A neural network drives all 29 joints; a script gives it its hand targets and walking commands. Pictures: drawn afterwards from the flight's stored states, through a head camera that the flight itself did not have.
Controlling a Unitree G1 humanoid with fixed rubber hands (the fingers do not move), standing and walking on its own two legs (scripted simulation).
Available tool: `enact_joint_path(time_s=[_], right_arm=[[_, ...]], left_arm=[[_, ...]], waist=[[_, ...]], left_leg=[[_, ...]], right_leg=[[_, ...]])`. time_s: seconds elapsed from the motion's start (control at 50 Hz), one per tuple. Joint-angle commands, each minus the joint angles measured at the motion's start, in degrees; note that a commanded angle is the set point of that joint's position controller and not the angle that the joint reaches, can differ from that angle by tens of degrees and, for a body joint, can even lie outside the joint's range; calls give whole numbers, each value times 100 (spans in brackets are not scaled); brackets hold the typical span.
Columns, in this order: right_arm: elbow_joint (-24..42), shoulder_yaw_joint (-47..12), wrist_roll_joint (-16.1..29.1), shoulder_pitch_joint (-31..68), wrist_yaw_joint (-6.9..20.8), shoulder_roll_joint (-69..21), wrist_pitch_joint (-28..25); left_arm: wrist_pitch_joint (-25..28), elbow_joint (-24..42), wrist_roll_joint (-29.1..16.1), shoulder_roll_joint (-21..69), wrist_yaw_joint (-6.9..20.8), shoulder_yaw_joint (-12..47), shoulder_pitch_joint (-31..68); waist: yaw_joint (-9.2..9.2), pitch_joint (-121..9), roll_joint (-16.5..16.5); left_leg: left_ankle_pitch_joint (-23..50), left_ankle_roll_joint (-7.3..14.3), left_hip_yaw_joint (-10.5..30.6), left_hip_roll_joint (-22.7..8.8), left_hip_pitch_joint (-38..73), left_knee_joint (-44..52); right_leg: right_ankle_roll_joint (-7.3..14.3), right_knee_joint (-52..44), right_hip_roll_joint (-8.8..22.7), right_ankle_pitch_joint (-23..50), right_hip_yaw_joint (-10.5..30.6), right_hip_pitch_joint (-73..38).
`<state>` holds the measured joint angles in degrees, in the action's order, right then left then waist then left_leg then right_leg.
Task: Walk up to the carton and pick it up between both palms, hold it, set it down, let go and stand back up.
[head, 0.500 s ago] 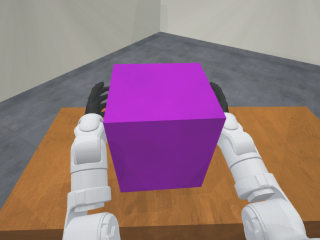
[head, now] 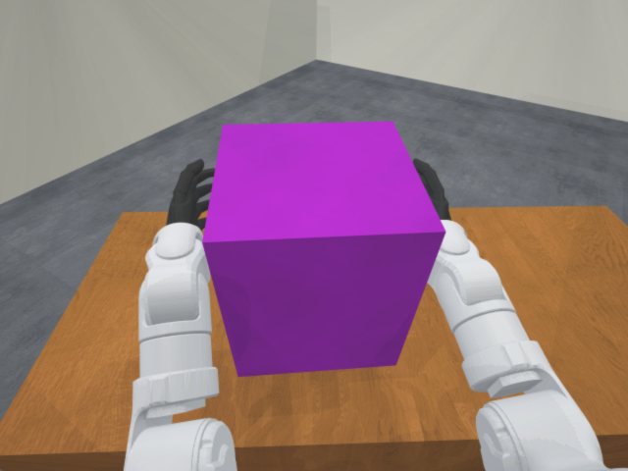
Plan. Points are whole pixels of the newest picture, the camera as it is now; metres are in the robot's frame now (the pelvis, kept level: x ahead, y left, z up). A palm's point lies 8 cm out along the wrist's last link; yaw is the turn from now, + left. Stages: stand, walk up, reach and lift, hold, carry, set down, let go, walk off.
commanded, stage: hold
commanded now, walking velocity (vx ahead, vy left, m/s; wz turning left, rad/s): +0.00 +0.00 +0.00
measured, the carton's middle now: (314, 251) +0.35 +0.00 +0.15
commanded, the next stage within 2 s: none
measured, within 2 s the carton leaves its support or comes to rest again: neither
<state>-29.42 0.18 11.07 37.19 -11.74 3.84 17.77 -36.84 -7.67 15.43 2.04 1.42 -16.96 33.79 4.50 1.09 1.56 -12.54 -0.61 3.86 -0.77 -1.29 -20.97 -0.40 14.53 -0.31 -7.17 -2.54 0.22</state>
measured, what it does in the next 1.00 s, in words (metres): stands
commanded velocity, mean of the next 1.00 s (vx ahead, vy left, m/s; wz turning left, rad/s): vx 0.00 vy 0.00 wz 0.00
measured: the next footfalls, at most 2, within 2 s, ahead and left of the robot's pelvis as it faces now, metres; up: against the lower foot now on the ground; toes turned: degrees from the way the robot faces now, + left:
none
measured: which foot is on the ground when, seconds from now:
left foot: down 0.00-1.00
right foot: down 0.00-1.00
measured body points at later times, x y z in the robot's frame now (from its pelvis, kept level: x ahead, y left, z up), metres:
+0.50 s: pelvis +0.00 +0.00 +0.00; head -0.05 +0.03 +0.45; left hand +0.37 +0.16 +0.19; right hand +0.37 -0.15 +0.18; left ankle +0.00 +0.12 -0.75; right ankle +0.02 -0.12 -0.75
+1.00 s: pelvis +0.00 +0.00 +0.00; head -0.05 +0.02 +0.45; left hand +0.38 +0.15 +0.20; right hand +0.37 -0.15 +0.18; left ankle +0.00 +0.12 -0.75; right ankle +0.02 -0.12 -0.75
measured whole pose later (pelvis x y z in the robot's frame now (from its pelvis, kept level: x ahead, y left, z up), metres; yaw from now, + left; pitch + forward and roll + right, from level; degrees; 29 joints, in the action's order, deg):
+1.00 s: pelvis +0.00 +0.00 +0.00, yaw +0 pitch -7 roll -1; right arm -30.6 1.5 10.4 37.8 -11.2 3.4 17.0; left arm -36.5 -9.3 15.8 1.8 1.4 -17.1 35.2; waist 4.4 1.0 1.9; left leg -12.1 -0.6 3.5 -0.7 -1.7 -21.0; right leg -0.4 14.7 -0.3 -6.9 -2.4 0.7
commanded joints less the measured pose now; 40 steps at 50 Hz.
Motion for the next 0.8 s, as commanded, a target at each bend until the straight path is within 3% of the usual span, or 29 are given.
enact_joint_path(time_s=[0.0, 0.06, 0.12, 0.16, 0.18, 0.36, 0.5, 0.78], right_arm=[[2053, -2199, 469, 4289, 495, -3663, -359], [1950, -2129, 411, 4227, 509, -3615, -346], [2071, -2252, 501, 4174, 495, -3616, -365], [1997, -2157, 475, 4151, 490, -3509, -334], [1886, -2258, 432, 3922, 454, -3589, -289], [2044, -2182, 437, 4206, 513, -3609, -333], [1807, -2013, 341, 4310, 576, -3569, -372], [1794, -2029, 382, 4479, 572, -3665, -447]], left_arm=[[242, 450, -812, 3402, 745, 3203, 3472], [216, 328, -723, 3359, 776, 3057, 3349], [230, 535, -786, 3386, 759, 3205, 3326], [182, 397, -728, 3390, 764, 3169, 3237], [144, 328, -583, 3276, 793, 2934, 2955], [179, 513, -763, 3425, 728, 3263, 3335], [153, 285, -700, 3455, 713, 3122, 3390], [262, 230, -755, 3446, 713, 3093, 3590]], waist=[[113, -2177, -310], [71, -1948, -221], [117, -2267, -323], [123, -2008, -406], [32, -1925, -115], [78, -1965, -419], [71, -1940, -394], [49, -2037, -380]], left_leg=[[1886, -232, -359, 389, 25, 192], [1656, -183, -373, 374, -81, 294], [2093, -251, -336, 371, 102, 165], [2012, -278, -332, 357, 86, 186], [1943, -174, -400, 409, 98, 232], [1881, -268, -352, 355, 83, 214], [1652, -231, -384, 319, 79, 283], [1631, -212, -404, 364, -52, 260]], right_leg=[[-149, 25, -303, 1248, -123, -1001], [-148, 3, -288, 1061, -129, -969], [-150, 76, -314, 1435, -138, -1092], [-121, 19, -321, 1184, -154, -955], [-197, 25, -327, 1314, -133, -1128], [-127, 31, -341, 902, -180, -797], [-103, -14, -337, 590, -184, -712], [-113, -8, -296, 801, -146, -819]])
